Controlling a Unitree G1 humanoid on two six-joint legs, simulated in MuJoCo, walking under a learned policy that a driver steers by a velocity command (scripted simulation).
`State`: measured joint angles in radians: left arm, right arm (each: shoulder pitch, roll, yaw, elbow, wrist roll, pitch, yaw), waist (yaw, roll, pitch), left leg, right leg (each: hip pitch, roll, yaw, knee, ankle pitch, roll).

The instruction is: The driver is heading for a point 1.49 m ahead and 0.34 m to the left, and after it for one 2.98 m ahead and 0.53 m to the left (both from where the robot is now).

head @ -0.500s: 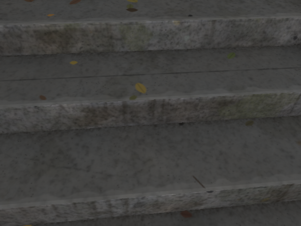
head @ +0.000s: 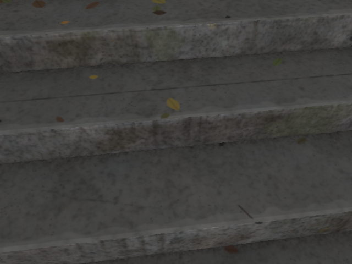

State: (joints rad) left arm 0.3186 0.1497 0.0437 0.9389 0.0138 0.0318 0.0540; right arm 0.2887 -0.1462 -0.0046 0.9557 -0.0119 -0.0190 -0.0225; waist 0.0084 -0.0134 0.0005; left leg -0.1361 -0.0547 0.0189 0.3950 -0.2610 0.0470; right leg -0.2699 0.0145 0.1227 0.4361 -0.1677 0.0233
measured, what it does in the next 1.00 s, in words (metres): climbs: right foot 0.15 m higher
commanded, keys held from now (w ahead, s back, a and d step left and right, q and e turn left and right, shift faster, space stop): no key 0.34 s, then w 0.48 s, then w+q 0.18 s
